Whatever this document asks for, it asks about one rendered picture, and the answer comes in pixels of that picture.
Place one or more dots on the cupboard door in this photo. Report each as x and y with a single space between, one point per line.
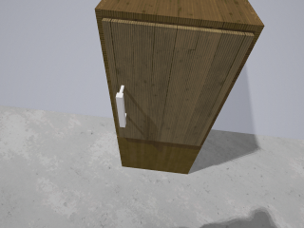
174 77

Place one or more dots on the handle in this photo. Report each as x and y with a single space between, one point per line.
120 107

